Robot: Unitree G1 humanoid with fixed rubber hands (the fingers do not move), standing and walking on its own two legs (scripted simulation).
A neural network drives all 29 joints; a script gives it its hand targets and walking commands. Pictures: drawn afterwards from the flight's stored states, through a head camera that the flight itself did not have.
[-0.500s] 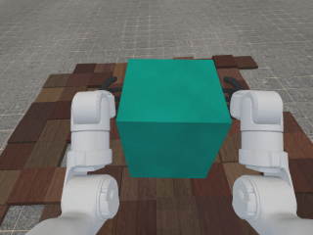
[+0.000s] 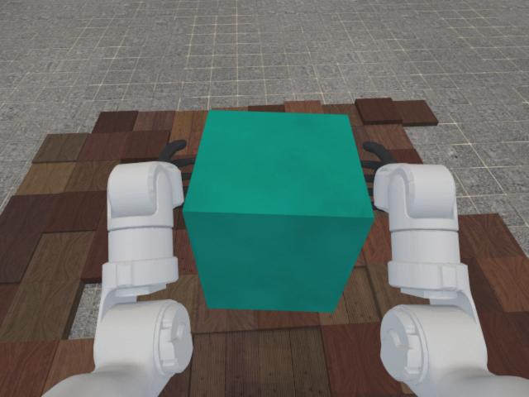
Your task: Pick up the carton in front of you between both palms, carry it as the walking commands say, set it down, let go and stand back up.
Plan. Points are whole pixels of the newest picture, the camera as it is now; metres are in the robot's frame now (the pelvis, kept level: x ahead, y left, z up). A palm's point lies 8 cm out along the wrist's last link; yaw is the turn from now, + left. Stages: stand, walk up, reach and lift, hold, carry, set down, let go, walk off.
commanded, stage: carry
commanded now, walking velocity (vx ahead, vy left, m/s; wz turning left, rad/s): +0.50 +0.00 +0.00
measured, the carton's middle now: (274, 216) +0.38 +0.01 +0.06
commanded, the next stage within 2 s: none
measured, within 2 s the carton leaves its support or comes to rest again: neither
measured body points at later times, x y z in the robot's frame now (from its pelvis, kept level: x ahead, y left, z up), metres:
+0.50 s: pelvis +0.29 +0.00 +0.01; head +0.31 +0.01 +0.46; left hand +0.64 +0.19 +0.11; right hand +0.67 -0.11 +0.12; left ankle +0.38 +0.13 -0.69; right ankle +0.25 -0.09 -0.71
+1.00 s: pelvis +0.56 +0.03 +0.00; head +0.61 +0.04 +0.44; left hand +0.95 +0.16 +0.11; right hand +0.93 -0.14 +0.11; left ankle +0.48 +0.12 -0.74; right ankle +0.69 -0.09 -0.70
